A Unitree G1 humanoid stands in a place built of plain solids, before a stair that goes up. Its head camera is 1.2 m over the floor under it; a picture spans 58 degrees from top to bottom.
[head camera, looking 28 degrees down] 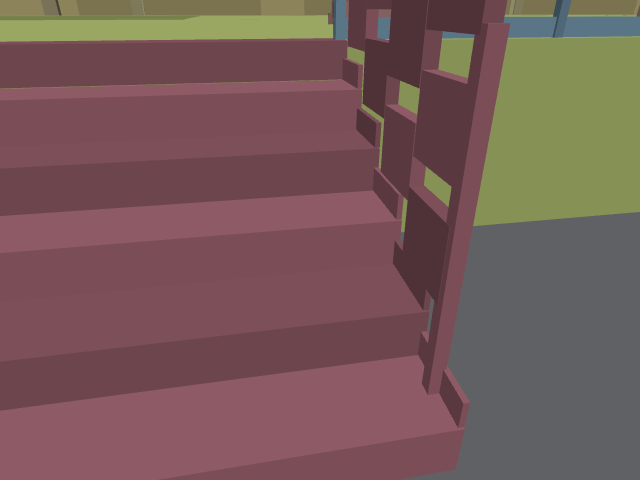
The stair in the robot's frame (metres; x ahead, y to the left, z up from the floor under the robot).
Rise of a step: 0.18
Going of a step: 0.30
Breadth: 1.62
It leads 10 degrees to the left of straight ahead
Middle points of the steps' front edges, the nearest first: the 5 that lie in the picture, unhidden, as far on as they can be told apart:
0.96 0.45 0.36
1.25 0.50 0.54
1.55 0.56 0.71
1.84 0.61 0.89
2.14 0.66 1.07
